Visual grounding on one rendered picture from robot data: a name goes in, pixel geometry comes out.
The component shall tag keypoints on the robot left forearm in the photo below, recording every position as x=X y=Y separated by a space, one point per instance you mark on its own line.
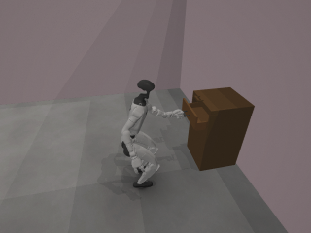
x=164 y=114

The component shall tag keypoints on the humanoid robot head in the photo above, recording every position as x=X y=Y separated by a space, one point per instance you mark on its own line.
x=145 y=85

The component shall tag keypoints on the robot right hand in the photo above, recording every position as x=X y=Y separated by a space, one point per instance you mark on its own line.
x=137 y=163

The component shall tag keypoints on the right robot upper arm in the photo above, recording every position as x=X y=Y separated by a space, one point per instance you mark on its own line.
x=135 y=116

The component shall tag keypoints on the robot right shin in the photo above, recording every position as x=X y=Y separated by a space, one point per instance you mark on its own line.
x=149 y=171

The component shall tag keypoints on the cabinet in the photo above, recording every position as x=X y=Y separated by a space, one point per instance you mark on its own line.
x=229 y=117

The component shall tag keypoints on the drawer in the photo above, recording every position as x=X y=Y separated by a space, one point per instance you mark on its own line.
x=198 y=117

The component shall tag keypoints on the robot right forearm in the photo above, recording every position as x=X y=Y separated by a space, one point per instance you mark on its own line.
x=129 y=144

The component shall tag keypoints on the robot left hand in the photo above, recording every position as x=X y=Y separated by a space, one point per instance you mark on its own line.
x=178 y=114

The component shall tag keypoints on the left robot upper arm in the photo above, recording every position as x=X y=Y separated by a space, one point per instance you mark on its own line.
x=152 y=109

